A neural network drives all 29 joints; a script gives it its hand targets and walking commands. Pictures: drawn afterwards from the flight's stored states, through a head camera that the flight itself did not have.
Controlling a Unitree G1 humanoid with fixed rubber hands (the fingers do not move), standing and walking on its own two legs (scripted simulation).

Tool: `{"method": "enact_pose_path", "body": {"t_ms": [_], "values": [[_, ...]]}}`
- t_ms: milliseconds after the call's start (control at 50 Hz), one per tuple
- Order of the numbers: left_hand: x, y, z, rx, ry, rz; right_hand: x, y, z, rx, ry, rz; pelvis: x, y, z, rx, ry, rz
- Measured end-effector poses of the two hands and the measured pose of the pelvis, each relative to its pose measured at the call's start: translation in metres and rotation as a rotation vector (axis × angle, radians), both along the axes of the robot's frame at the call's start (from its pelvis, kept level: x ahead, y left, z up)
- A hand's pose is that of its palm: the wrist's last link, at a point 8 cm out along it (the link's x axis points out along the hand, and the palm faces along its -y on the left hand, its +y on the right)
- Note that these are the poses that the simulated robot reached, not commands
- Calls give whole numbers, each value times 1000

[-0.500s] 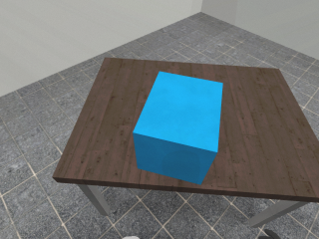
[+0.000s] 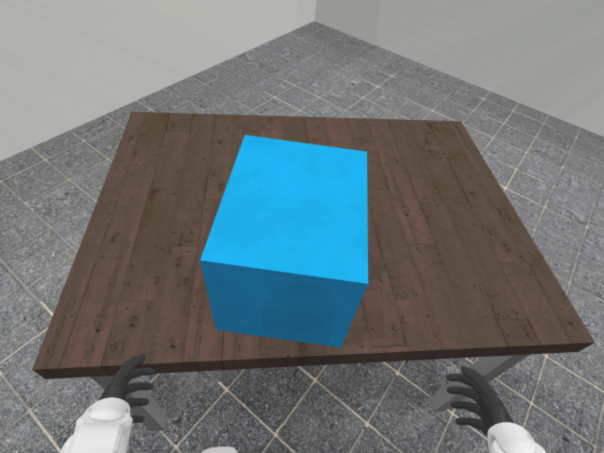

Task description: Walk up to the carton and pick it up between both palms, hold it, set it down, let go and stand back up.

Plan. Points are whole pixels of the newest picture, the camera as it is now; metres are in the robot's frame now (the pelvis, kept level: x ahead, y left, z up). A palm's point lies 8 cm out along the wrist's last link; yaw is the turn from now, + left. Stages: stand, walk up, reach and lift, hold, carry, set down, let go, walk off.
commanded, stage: reach and lift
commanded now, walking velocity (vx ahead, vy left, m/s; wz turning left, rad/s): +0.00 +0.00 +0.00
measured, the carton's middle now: (292, 239) +0.45 +0.01 -0.03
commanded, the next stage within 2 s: none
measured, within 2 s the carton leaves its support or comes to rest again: neither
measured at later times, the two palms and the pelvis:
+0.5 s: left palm (98, 422) +0.18 +0.26 -0.07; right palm (457, 410) +0.18 -0.21 -0.06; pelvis +0.03 +0.00 +0.02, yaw -1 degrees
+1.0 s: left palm (105, 403) +0.19 +0.25 -0.04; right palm (446, 403) +0.19 -0.19 -0.04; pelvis +0.03 +0.01 +0.02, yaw -2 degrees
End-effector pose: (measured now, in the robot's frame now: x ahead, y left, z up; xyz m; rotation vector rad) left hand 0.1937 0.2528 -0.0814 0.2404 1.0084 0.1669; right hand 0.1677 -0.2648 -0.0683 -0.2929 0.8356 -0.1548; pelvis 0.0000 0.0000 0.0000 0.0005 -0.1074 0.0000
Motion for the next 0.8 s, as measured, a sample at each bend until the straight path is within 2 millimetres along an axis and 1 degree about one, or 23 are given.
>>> {"method": "enact_pose_path", "body": {"t_ms": [60,160,260,340,420,480,660,800], "values": [[-1,2,1,-9,8,21,1,-2,6,-5,-15,-4,5,-2,4,10,2,-12],[-14,13,0,-12,19,55,4,2,9,2,-40,3,11,-5,9,18,17,-21],[-25,20,3,-14,-14,67,7,17,6,28,-77,17,17,-6,12,18,30,-16],[-27,20,8,-28,-55,62,10,32,3,53,-110,20,21,-5,13,17,33,-8],[-24,14,12,-54,-98,48,13,45,3,72,-144,16,24,-3,14,16,30,-5],[-20,9,15,-74,-132,37,16,50,5,81,-170,7,26,-1,15,16,26,-7],[-3,-1,24,-116,-244,9,24,56,19,93,-248,-18,31,3,17,16,17,-23],[2,-1,31,-124,-313,-15,26,61,27,114,-299,-39,33,5,19,14,14,-32]]}}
